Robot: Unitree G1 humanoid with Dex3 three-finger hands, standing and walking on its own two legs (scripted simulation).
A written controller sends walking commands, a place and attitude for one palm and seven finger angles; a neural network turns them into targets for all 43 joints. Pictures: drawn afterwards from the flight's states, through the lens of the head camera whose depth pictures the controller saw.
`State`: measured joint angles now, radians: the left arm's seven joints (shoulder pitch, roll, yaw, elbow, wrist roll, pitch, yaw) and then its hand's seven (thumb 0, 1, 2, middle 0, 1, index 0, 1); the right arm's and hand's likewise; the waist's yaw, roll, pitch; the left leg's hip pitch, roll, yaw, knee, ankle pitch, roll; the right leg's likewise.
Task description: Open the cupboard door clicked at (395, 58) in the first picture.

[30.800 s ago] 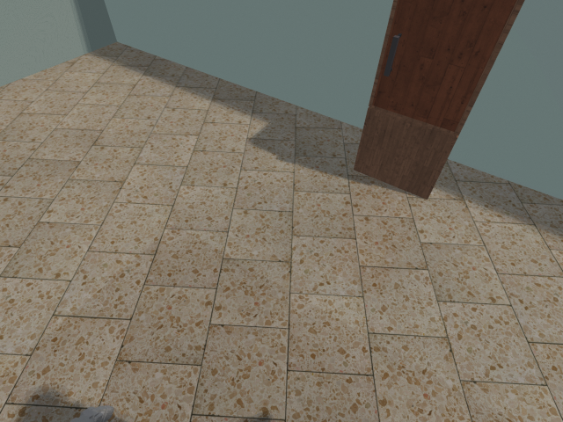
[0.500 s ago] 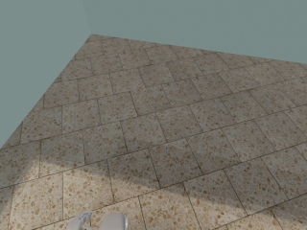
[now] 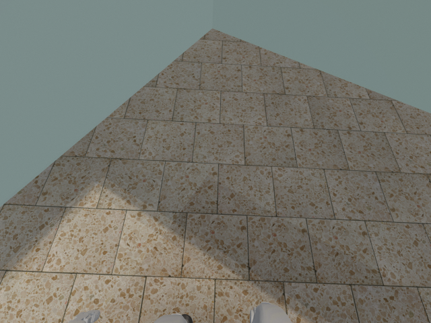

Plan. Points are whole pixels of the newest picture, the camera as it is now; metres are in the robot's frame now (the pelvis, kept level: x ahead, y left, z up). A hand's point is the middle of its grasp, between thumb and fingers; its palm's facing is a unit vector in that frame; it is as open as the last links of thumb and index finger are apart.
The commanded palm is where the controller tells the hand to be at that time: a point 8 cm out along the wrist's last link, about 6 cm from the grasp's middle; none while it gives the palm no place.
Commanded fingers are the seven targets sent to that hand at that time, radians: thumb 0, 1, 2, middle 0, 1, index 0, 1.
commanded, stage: turn to face it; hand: left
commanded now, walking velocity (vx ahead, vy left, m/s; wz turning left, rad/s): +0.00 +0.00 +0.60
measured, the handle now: out of the picture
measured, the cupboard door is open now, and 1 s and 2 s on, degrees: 45 45 45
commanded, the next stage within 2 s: none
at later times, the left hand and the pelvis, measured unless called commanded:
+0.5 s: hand out of the picture +0.01 +0.13 -0.16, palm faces +0.34 -0.90 -0.26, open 7.3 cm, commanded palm none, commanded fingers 0.00 0.90 0.90 -0.20 -0.30 -0.20 -0.30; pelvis +0.02 -0.07 +0.00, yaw +20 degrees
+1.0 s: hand out of the picture +0.02 +0.17 -0.16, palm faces +0.56 -0.78 -0.29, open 7.4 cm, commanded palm none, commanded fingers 0.00 0.90 0.90 -0.20 -0.30 -0.20 -0.30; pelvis +0.04 -0.08 -0.01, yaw +36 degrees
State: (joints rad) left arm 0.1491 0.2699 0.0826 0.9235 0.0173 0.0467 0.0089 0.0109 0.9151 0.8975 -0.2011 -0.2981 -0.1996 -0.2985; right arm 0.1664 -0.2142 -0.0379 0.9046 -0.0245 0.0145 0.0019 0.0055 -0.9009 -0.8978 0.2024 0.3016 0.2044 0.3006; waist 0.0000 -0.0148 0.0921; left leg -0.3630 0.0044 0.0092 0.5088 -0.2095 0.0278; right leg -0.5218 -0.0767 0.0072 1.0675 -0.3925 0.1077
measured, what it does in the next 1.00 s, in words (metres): steps on the spot, turning left: right foot, then left foot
